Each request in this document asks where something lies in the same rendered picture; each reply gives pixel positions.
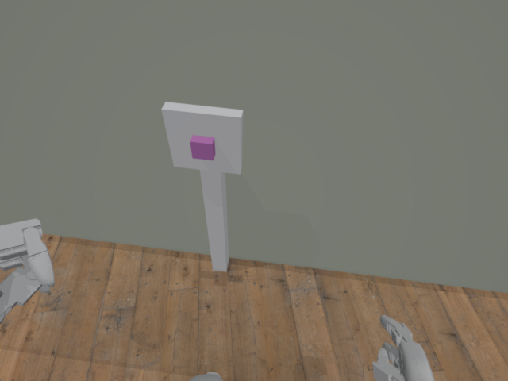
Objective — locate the panel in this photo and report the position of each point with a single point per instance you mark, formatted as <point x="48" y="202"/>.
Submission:
<point x="182" y="121"/>

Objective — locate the robot left hand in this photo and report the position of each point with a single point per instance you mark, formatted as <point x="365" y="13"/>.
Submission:
<point x="21" y="245"/>

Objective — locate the button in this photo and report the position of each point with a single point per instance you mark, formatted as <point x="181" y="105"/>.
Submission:
<point x="202" y="148"/>

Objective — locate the robot right hand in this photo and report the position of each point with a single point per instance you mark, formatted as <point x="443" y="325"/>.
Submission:
<point x="409" y="361"/>

